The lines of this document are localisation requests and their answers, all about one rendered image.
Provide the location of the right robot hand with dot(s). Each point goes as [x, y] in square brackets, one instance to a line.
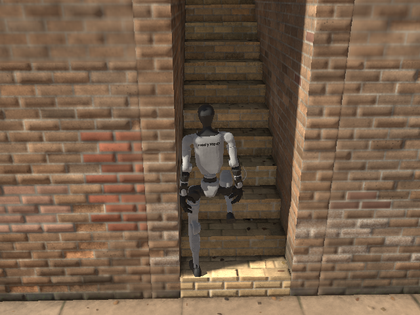
[236, 191]

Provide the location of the humanoid robot head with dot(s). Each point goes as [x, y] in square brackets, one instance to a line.
[206, 114]

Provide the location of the right robot upper arm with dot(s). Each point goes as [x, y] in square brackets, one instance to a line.
[231, 147]

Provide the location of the robot right shin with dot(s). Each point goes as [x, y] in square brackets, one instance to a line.
[228, 202]

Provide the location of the robot right forearm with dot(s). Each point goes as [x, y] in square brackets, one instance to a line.
[237, 175]

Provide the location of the left robot upper arm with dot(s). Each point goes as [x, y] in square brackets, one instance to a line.
[186, 152]

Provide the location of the left robot hand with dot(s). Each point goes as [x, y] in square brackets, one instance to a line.
[184, 205]

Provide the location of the robot left forearm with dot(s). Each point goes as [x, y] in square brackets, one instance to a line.
[184, 176]

